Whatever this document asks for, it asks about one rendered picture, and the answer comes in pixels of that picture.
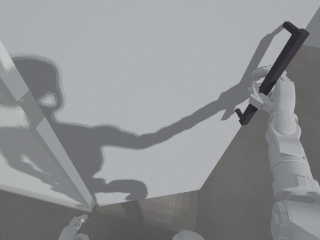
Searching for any handle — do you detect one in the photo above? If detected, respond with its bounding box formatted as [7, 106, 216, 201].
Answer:
[235, 21, 310, 126]

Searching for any robot right hand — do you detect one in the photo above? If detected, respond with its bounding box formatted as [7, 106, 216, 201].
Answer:
[247, 66, 296, 115]

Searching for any fridge door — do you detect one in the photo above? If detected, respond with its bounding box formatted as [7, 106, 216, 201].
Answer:
[0, 0, 320, 207]

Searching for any robot right forearm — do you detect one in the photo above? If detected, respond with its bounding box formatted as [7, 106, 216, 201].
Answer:
[265, 110, 320, 205]

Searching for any robot right upper arm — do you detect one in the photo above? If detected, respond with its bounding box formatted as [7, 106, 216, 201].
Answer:
[270, 200, 320, 240]

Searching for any robot left hand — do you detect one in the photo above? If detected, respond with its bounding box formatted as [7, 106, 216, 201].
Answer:
[58, 214, 89, 240]

